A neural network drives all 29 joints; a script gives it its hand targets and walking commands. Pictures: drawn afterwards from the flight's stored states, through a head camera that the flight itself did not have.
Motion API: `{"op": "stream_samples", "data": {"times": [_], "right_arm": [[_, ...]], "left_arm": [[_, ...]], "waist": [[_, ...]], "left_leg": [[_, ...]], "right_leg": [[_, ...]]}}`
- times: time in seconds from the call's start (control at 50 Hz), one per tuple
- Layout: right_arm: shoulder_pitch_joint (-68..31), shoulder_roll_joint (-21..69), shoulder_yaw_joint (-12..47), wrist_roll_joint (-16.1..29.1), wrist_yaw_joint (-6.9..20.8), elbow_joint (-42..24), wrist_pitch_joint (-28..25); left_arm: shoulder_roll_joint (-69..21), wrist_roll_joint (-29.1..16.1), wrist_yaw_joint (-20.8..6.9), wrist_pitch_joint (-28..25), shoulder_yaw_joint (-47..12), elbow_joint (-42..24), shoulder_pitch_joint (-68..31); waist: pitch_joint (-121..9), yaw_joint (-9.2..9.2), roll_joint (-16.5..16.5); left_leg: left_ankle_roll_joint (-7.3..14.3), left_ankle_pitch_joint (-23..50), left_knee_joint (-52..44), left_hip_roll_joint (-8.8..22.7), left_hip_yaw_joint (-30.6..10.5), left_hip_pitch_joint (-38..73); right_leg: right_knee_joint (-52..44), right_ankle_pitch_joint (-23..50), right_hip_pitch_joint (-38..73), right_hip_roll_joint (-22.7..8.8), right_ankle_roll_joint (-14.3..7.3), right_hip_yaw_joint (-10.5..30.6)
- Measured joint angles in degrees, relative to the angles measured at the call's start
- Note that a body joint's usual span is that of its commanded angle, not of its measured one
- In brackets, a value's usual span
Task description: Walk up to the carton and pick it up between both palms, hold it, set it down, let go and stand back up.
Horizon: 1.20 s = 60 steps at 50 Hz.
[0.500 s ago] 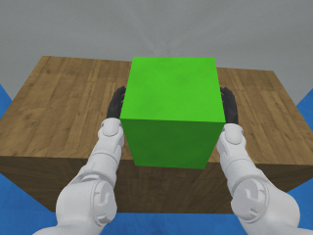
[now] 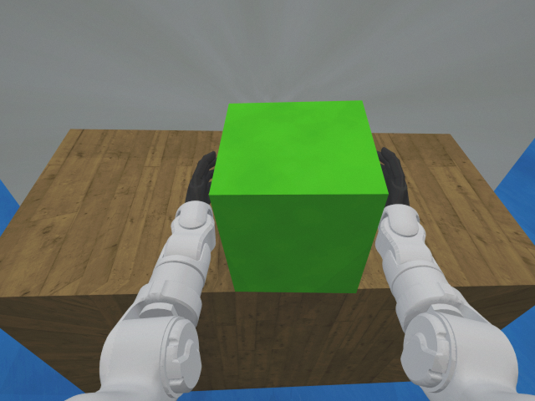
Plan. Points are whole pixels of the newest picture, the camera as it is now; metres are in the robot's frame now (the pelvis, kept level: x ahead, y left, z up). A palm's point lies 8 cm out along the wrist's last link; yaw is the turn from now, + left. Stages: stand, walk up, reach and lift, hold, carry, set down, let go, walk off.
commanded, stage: reach and lift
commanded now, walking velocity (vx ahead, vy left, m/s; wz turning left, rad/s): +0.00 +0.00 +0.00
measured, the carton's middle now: (294, 201) +0.43 +0.00 +0.09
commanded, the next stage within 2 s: hold in 1.96 s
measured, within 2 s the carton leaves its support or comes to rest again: neither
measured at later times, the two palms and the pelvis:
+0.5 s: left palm (191, 181) +0.39 +0.15 +0.16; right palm (407, 186) +0.39 -0.15 +0.17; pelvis -0.01 -0.01 +0.00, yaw +3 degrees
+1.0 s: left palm (183, 184) +0.35 +0.15 +0.19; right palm (419, 183) +0.36 -0.15 +0.20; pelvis -0.02 -0.01 +0.00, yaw +3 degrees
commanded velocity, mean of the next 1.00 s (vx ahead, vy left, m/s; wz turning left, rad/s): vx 0.00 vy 0.00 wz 0.00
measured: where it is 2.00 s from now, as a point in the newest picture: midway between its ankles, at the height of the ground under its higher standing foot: outside the picture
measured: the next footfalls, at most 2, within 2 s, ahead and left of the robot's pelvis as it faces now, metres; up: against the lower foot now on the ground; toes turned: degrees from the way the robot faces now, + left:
none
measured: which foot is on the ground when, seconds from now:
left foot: down 0.00-1.00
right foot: down 0.00-1.00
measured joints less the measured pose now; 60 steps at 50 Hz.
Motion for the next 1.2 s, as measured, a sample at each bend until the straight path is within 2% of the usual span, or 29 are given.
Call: {"op": "stream_samples", "data": {"times": [0.14,0.3,0.42,0.58,0.76,0.9,1.2], "right_arm": [[2.29,-0.78,8.22,6.83,-1.16,-4.17,2.54],[2.76,-1.57,15.31,13.90,-3.08,-9.07,8.23],[0.94,-1.34,15.02,14.43,-3.64,-10.30,13.23],[-0.04,-1.26,14.55,15.37,-3.48,-13.27,17.44],[1.32,-1.79,17.71,18.29,-3.43,-16.47,21.55],[2.08,-2.14,19.61,20.27,-3.57,-19.42,23.86],[0.91,-1.75,18.15,19.24,-2.73,-20.78,26.79]], "left_arm": [[-0.43,-0.44,0.01,5.32,-2.38,-9.05,3.69],[1.15,-1.00,-0.25,14.73,-5.71,-18.53,5.14],[1.76,1.07,-1.92,20.80,-4.62,-20.07,2.58],[1.05,3.02,-3.04,25.48,-2.73,-23.46,1.25],[-0.73,5.39,-4.01,31.37,-1.74,-30.74,4.36],[-1.30,5.80,-4.13,34.48,-2.14,-35.88,6.53],[-1.77,6.72,-4.50,38.73,-1.33,-38.88,5.45]], "waist": [[1.99,-0.47,0.01],[3.64,-1.96,-0.36],[4.89,-2.73,-1.13],[5.22,-3.18,-1.39],[6.26,-3.89,-1.51],[6.54,-4.44,-1.56],[6.77,-5.02,-0.96]], "left_leg": [[-0.24,-0.24,-0.77,0.05,-0.22,3.86],[-0.53,-0.10,-0.81,-0.21,-1.78,7.09],[-0.60,0.73,-1.46,-0.51,-2.39,8.78],[-0.57,1.24,-1.78,-0.60,-2.00,9.83],[-0.46,0.57,-1.32,-0.64,-1.59,12.80],[-0.35,0.00,-0.27,-0.73,-1.90,13.57],[0.00,0.65,-1.12,-1.29,-2.22,13.74]], "right_leg": [[-1.38,0.00,4.20,0.13,-0.09,-0.15],[-1.56,-0.41,8.04,0.02,-0.37,-1.72],[-0.74,-0.62,9.26,-0.25,-0.55,-2.38],[0.43,-0.78,9.49,-0.41,-0.57,-2.04],[1.16,-1.45,12.23,-0.50,-0.42,-1.62],[1.89,-1.97,13.26,-0.61,-0.32,-1.94],[1.44,-1.69,13.40,-1.11,-0.03,-2.29]]}}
